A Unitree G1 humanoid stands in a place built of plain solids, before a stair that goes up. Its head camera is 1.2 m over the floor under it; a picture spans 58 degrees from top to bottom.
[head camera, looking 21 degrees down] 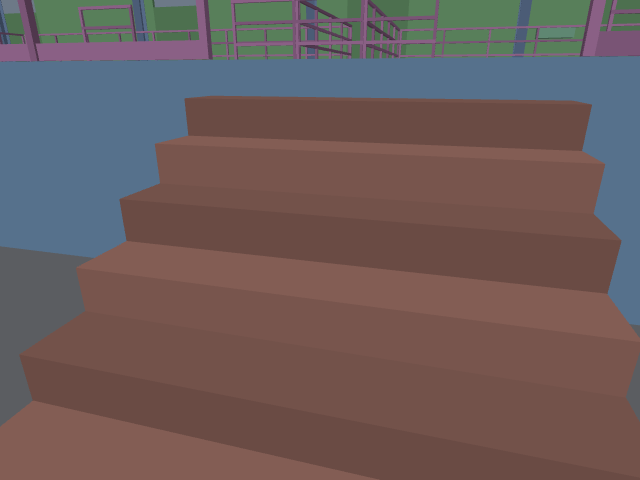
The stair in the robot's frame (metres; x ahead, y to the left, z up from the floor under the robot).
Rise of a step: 0.18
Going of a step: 0.28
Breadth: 1.80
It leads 15 degrees to the right of straight ahead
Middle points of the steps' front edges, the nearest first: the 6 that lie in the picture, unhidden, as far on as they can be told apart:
0.93 0.09 0.36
1.20 0.02 0.54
1.47 -0.05 0.73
1.74 -0.13 0.91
2.01 -0.20 1.09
2.28 -0.27 1.27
